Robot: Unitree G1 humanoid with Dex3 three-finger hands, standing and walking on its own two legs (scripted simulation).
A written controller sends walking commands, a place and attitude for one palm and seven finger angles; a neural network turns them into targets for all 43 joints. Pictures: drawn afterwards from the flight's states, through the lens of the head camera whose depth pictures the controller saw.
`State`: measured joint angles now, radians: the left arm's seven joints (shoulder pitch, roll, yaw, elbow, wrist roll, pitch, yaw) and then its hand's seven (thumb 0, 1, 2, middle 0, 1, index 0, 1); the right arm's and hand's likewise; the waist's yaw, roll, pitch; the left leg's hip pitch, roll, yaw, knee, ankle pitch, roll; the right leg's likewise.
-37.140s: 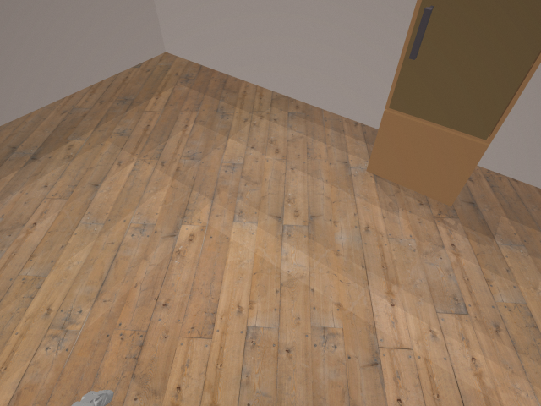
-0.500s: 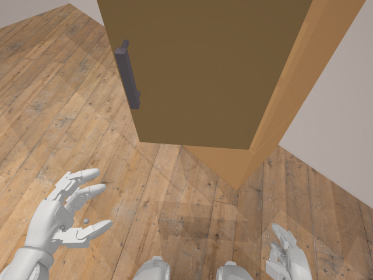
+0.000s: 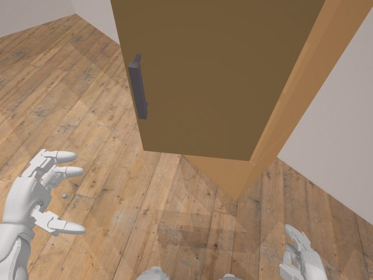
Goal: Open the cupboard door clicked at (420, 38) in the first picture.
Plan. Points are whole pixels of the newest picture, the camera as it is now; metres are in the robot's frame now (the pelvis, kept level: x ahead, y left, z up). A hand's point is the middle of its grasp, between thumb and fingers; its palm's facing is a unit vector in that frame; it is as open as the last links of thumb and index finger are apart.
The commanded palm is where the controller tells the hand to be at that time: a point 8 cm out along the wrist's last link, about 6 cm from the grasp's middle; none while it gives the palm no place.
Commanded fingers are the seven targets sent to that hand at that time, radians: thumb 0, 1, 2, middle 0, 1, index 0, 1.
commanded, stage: raise the hand with hooked fingers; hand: left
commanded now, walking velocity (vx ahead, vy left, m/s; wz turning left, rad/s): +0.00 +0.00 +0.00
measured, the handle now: (140, 88) +0.58 +0.17 +0.06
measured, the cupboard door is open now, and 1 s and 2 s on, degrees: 40 40 40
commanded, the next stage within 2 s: move the hooked fingers beside the handle in 0.80 s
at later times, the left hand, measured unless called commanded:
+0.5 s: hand (67, 169) +0.30 +0.26 +0.08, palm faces -0.05 -1.00 -0.04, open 14.0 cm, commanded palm +0.28 +0.31 +0.08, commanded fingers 0.00 -0.50 0.30 -0.30 -1.20 -0.30 -1.20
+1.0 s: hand (64, 174) +0.30 +0.26 +0.08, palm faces -0.03 -1.00 -0.03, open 14.0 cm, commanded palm +0.29 +0.31 +0.08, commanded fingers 0.00 -0.50 0.30 -0.30 -1.20 -0.30 -1.20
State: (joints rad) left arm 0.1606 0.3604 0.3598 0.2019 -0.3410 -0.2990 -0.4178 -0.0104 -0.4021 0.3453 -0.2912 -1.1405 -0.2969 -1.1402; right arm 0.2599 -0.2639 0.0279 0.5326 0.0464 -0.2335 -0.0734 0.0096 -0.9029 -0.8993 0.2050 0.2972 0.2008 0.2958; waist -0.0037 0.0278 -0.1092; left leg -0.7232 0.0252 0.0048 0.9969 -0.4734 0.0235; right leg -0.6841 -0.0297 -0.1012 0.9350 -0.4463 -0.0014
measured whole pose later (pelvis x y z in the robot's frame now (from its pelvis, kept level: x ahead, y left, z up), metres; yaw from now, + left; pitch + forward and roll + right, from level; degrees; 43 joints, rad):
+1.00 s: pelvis +0.00 -0.01 +0.01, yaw -1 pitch +11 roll -2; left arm -0.07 0.41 0.43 0.48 -0.35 -0.28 -0.56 -0.02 -0.50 0.30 -0.30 -1.20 -0.30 -1.20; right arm 0.28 -0.28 0.04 0.55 0.04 -0.19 -0.09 0.01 -0.90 -0.90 0.21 0.30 0.20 0.30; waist 0.00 0.03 -0.09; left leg -0.67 0.03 0.02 0.92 -0.44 0.02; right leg -0.65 -0.02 -0.09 0.87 -0.42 -0.01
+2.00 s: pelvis +0.01 +0.00 +0.00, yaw -3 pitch +19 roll -3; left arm -0.67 0.57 0.48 1.03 -0.19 -0.35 -0.50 -0.02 -0.50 0.30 -0.30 -1.20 -0.30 -1.20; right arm 0.36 -0.28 0.03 0.61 0.02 -0.02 -0.05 0.00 -0.90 -0.90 0.21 0.30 0.20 0.30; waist -0.10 0.01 -0.10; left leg -0.86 0.05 0.03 1.00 -0.47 0.03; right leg -0.83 -0.01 -0.07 0.93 -0.42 0.00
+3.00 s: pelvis +0.02 +0.01 -0.01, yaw -4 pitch +23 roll -4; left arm -0.87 0.66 0.49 1.16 -0.11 -0.32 -0.43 -0.02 -0.50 0.30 -0.30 -1.20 -0.30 -1.20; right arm 0.41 -0.27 0.05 0.59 0.00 0.10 -0.02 0.00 -0.90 -0.90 0.21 0.30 0.20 0.30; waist -0.17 0.02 -0.11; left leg -0.95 0.07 0.03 1.04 -0.50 0.04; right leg -0.90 0.01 -0.07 0.93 -0.42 0.01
